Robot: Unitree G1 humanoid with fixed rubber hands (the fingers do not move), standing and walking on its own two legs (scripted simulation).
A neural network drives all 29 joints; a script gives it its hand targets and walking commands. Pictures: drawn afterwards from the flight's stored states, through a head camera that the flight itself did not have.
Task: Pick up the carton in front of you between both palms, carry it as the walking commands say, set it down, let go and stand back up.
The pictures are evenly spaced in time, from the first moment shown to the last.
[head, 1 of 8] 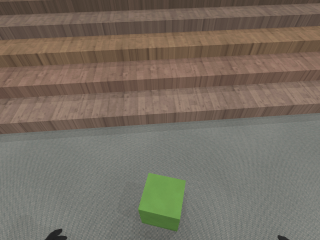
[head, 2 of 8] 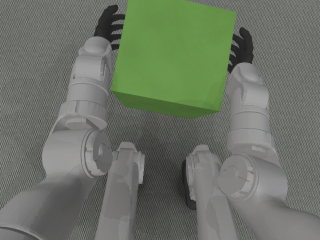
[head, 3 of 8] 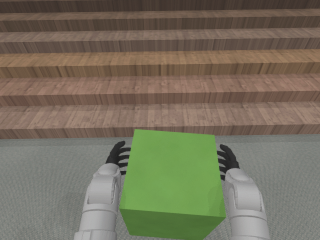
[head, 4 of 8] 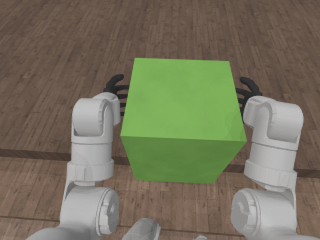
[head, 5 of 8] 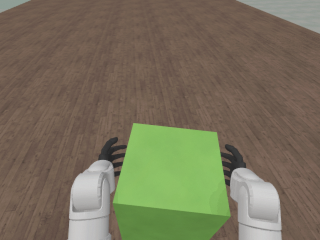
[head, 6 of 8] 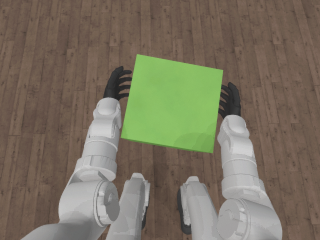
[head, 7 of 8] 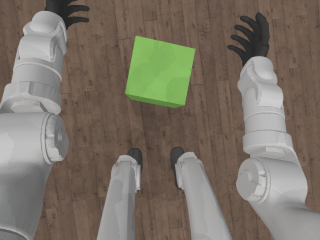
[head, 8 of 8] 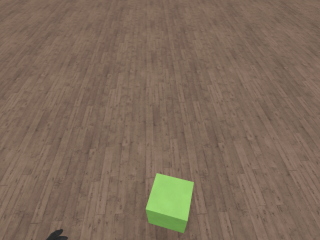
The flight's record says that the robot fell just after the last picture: no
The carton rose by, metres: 1.49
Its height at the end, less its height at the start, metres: +0.73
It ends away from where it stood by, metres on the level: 4.26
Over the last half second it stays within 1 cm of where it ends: yes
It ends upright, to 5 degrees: yes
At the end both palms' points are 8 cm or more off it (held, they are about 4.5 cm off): yes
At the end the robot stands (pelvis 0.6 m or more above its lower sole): yes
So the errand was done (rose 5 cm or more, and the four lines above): yes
